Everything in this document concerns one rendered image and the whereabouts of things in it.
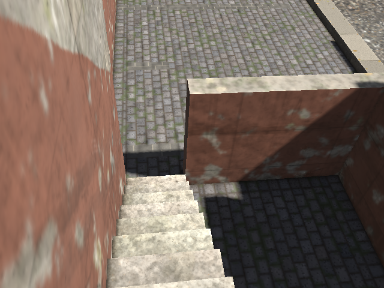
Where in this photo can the stairs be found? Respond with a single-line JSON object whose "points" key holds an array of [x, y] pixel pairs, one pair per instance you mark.
{"points": [[161, 240]]}

